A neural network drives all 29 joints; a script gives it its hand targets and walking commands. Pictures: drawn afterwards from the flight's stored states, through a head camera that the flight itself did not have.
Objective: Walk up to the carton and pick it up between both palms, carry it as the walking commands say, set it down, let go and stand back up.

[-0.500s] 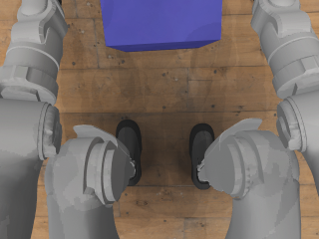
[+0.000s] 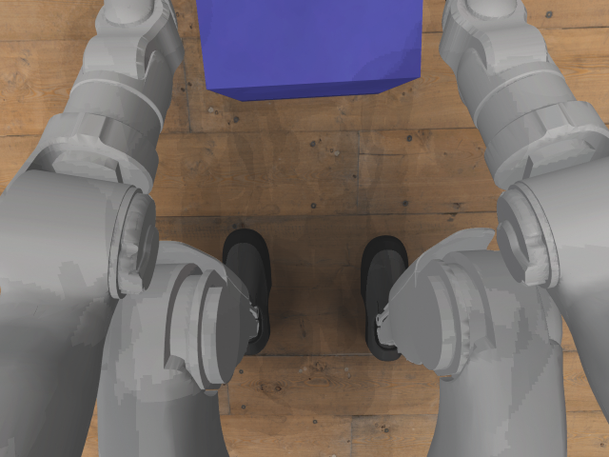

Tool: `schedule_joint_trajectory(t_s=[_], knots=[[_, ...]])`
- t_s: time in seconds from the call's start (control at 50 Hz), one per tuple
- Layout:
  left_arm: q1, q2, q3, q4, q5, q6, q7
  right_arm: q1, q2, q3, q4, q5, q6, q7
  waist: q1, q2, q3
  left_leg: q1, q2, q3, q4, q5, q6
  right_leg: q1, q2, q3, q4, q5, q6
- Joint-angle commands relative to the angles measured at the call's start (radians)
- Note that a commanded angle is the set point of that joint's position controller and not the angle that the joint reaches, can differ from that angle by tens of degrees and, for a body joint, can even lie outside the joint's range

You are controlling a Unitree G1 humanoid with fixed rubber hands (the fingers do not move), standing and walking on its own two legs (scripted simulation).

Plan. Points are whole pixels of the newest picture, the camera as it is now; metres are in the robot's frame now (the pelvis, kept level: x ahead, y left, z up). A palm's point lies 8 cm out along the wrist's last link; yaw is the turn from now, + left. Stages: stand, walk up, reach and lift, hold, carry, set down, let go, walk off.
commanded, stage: reach and lift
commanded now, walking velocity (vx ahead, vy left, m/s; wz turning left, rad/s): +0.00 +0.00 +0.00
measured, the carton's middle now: (307, 15) +0.53 +0.01 -0.25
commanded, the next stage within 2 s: none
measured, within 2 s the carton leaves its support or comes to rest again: leaves its support in 0.70 s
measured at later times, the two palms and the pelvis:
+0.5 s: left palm out of the picture +0.56 +0.16 -0.18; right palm out of the picture +0.56 -0.13 -0.19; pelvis +0.01 +0.00 -0.02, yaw -1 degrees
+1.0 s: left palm out of the picture +0.53 +0.16 -0.14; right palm out of the picture +0.54 -0.12 -0.15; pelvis -0.01 +0.01 +0.00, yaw -4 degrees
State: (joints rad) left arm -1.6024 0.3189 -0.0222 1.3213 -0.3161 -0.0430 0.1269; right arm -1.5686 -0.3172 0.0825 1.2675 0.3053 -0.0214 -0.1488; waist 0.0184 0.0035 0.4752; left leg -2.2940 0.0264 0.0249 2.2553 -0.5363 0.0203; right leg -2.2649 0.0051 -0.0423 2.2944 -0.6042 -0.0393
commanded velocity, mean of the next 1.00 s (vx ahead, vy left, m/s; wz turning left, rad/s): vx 0.00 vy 0.00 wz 0.00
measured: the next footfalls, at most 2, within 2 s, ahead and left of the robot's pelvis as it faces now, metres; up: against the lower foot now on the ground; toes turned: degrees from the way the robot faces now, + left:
none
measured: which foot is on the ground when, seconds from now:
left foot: down 0.00-1.00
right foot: down 0.00-1.00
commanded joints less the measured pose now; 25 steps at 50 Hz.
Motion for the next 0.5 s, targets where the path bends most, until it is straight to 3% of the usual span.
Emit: schedule_joint_trajectory(t_s=[0.0, 0.02, 0.1, 0.12, 0.2, 0.32, 0.38, 0.48], knots=[[-0.087, -0.105, 0.021, -0.099, 0.035, -0.033, 0.005, -0.183, 0.155, 0.032, -0.125, -0.004, -0.020, 0.030, 0.048, -0.054, -1.255, 0.642, -0.087, -0.032, -0.147, 0.384, -0.032, 0.575, 0.075, 0.071, -0.219, 0.393, 0.054], [-0.092, -0.143, 0.011, -0.095, 0.039, -0.034, -0.001, -0.189, 0.195, 0.047, -0.122, 0.003, -0.020, 0.037, 0.064, -0.053, -1.246, 0.628, -0.085, -0.035, -0.156, 0.386, -0.029, 0.569, 0.082, 0.075, -0.217, 0.396, 0.053], [-0.192, -0.375, -0.044, -0.131, 0.033, -0.031, -0.055, -0.256, 0.394, 0.080, -0.114, -0.001, -0.016, 0.085, 0.033, -0.027, -1.233, 0.636, -0.100, -0.036, -0.144, 0.379, -0.030, 0.549, 0.094, 0.074, -0.211, 0.388, 0.041], [-0.186, -0.400, -0.033, -0.112, 0.047, -0.024, -0.067, -0.276, 0.412, 0.083, -0.122, -0.007, -0.013, 0.094, 0.043, -0.023, -1.203, 0.614, -0.100, -0.027, -0.134, 0.364, -0.030, 0.548, 0.095, 0.080, -0.215, 0.374, 0.040], [-0.309, -0.742, -0.065, -0.163, 0.070, 0.019, -0.174, -0.372, 0.766, 0.114, -0.139, -0.042, 0.019, 0.192, 0.045, -0.043, -1.154, 0.575, -0.123, -0.024, -0.125, 0.331, -0.022, 0.505, 0.116, 0.069, -0.204, 0.333, 0.028], [-0.291, -0.934, -0.034, -0.195, 0.119, 0.085, -0.259, -0.407, 0.969, 0.079, -0.218, -0.073, 0.075, 0.286, 0.071, -0.038, -1.088, 0.537, -0.135, -0.001, -0.101, 0.325, -0.006, 0.438, 0.131, 0.050, -0.179, 0.308, 0.020], [-0.266, -1.009, -0.037, -0.232, 0.116, 0.104, -0.286, -0.364, 1.024, 0.072, -0.232, -0.082, 0.092, 0.309, 0.059, -0.043, -1.083, 0.536, -0.136, 0.001, -0.083, 0.360, -0.006, 0.440, 0.134, 0.044, -0.168, 0.346, 0.023], [-0.224, -1.081, -0.027, -0.258, 0.117, 0.119, -0.308, -0.344, 1.080, 0.078, -0.270, -0.070, 0.103, 0.332, 0.076, -0.035, -1.098, 0.530, -0.143, 0.007, -0.065, 0.413, 0.003, 0.431, 0.140, 0.049, -0.157, 0.400, 0.018]])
